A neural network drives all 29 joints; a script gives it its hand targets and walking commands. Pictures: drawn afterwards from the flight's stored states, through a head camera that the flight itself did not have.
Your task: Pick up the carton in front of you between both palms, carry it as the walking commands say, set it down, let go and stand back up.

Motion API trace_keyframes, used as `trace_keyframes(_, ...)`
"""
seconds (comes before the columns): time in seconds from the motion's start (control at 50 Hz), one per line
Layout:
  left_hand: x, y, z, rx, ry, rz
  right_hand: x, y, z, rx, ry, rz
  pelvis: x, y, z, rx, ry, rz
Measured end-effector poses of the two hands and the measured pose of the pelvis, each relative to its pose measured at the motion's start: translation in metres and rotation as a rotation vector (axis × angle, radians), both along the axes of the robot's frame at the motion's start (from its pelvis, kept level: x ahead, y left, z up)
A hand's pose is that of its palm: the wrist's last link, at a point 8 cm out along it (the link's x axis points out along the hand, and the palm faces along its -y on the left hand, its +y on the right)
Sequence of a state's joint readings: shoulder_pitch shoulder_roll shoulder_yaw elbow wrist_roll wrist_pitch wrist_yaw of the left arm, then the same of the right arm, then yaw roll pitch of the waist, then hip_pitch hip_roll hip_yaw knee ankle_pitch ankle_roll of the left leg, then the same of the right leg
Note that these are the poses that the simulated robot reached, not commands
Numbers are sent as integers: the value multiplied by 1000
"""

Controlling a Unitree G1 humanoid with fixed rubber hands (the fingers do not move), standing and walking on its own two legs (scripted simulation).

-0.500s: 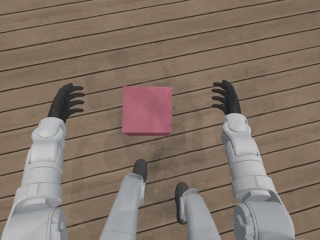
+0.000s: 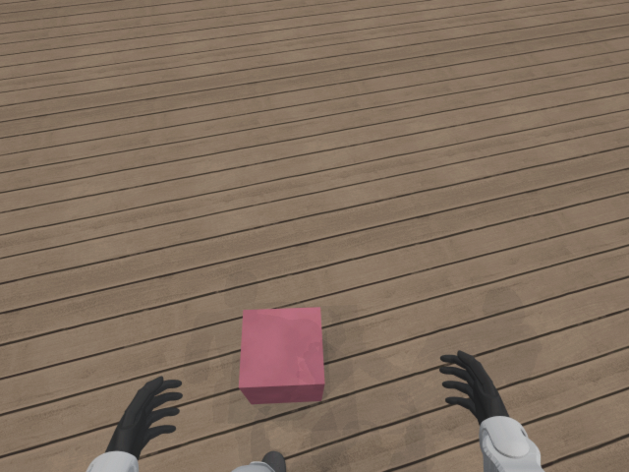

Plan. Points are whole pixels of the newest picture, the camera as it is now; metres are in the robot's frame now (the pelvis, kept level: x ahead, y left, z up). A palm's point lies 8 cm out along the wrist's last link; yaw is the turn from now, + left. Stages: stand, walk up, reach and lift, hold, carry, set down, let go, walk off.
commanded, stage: let go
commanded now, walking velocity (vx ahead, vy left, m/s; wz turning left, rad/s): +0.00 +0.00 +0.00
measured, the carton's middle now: (284, 357) +0.42 +0.09 -0.64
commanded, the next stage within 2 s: stand in 0.56 s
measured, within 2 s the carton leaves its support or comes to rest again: neither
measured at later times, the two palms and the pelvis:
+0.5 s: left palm (142, 428) +0.18 +0.22 -0.07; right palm (523, 438) +0.18 -0.25 -0.07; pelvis +0.02 -0.02 +0.00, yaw +0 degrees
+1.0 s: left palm out of the picture +0.11 +0.26 -0.12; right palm (508, 463) +0.15 -0.25 -0.13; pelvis +0.06 -0.01 -0.02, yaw +5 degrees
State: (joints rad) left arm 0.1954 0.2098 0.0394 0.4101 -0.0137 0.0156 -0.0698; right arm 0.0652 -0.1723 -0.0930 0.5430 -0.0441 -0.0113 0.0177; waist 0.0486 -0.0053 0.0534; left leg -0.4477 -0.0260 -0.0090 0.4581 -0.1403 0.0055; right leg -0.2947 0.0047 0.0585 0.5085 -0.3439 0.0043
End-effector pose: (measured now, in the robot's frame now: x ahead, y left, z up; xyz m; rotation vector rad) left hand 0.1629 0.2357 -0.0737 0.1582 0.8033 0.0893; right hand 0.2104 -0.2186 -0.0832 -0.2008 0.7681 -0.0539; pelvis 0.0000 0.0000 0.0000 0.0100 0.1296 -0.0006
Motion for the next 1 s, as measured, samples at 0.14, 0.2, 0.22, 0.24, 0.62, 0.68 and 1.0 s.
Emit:
trace_keyframes(0.14, 2, -19, 6, -9, -5, -20, -28, -27, 16, 1, 11, -23, 9, -16, 4, 14, -104, -2)
trace_keyframes(0.2, 9, -24, 7, -9, -9, -30, -35, -35, 20, 1, 18, -32, 12, -20, 5, 17, -134, -5)
trace_keyframes(0.22, 11, -26, 7, -8, -10, -33, -36, -36, 21, 1, 20, -34, 13, -21, 5, 18, -141, -6)
trace_keyframes(0.24, 14, -27, 7, -8, -10, -35, -37, -38, 21, 2, 22, -36, 14, -22, 5, 19, -147, -8)
trace_keyframes(0.62, 8, 2, 2, 106, 11, 17, -37, -30, 6, -59, 45, -28, 27, -13, -1, 17, -125, 13)
trace_keyframes(0.68, -6, 14, -6, 133, 23, 46, -52, -40, -8, -91, 112, -28, 33, -12, -4, 20, -93, 28)
trace_keyframes(1.0, -52, 24, -42, 134, 198, 158, -56, -34, -47, -85, 274, -13, 61, -7, -18, 13, -52, 79)
